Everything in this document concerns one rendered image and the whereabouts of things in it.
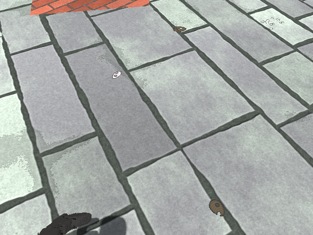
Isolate robot left hand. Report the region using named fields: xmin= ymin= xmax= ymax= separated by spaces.
xmin=37 ymin=212 xmax=92 ymax=235

